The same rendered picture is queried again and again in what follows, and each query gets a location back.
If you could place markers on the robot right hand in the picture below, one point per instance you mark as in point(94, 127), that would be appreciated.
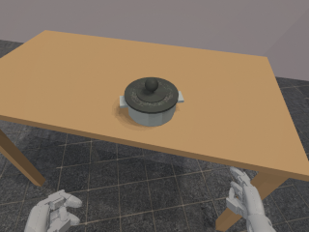
point(249, 201)

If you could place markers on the pot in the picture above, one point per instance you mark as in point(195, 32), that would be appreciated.
point(150, 120)

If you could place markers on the robot left hand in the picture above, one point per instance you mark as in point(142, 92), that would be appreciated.
point(41, 218)

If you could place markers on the robot right forearm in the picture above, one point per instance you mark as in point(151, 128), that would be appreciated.
point(258, 223)

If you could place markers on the knob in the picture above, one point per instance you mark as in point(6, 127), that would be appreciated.
point(151, 84)

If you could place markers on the table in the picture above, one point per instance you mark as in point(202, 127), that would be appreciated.
point(233, 111)

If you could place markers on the lid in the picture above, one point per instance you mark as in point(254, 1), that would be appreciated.
point(151, 102)

